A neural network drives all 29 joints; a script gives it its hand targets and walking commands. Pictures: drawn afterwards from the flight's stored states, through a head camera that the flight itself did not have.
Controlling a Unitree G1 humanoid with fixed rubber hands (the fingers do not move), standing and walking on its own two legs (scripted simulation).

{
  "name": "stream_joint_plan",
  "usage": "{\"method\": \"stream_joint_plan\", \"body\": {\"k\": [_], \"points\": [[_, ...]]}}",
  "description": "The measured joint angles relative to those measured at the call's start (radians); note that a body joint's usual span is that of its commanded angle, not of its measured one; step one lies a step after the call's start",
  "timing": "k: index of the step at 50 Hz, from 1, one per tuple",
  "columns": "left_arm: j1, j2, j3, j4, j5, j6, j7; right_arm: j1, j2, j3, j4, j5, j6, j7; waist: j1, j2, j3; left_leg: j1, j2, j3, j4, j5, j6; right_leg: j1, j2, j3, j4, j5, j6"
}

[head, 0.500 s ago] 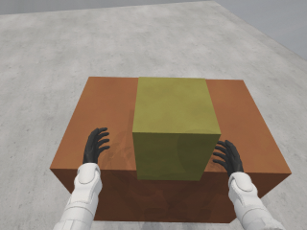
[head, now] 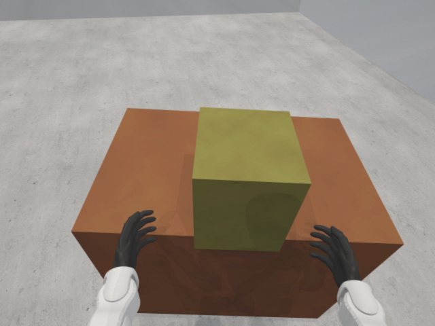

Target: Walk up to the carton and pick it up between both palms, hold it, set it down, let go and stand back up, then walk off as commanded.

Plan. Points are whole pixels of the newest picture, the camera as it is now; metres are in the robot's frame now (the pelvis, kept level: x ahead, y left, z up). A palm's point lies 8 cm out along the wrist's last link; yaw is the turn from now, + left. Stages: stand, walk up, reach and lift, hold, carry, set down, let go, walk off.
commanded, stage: set down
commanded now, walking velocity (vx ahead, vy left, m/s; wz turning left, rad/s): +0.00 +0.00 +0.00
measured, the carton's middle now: (240, 181) +0.44 -0.02 +0.02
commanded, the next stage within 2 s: let go in 1.38 s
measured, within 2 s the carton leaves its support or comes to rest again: neither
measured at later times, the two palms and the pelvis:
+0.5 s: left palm (123, 280) +0.22 +0.19 -0.01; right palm (359, 306) +0.20 -0.22 -0.02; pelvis +0.01 -0.01 +0.00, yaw +0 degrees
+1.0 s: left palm (121, 292) +0.21 +0.20 -0.05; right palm (353, 303) +0.21 -0.22 -0.03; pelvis +0.02 +0.00 +0.00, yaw +0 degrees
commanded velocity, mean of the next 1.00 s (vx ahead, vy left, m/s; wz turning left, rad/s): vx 0.00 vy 0.00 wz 0.00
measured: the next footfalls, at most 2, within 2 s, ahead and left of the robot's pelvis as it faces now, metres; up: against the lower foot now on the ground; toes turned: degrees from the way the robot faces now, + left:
none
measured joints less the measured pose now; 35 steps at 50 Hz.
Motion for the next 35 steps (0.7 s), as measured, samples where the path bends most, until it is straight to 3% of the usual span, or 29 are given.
{"method": "stream_joint_plan", "body": {"k": [18, 35], "points": [[0.165, 0.000, -0.011, -0.182, 0.025, 0.098, 0.003, 0.230, 0.000, 0.000, -0.202, 0.000, 0.029, -0.016, 0.000, -0.008, 0.040, 0.013, 0.000, 0.000, -0.026, 0.002, 0.000, 0.000, -0.001, 0.000, 0.000, -0.009, 0.000], [0.181, 0.043, -0.011, -0.127, 0.011, 0.101, -0.009, 0.252, 0.000, 0.000, -0.225, 0.000, 0.031, -0.019, 0.000, -0.006, 0.056, 0.013, -0.005, 0.001, -0.028, -0.001, 0.000, 0.001, -0.006, 0.000, 0.000, -0.013, 0.000]]}}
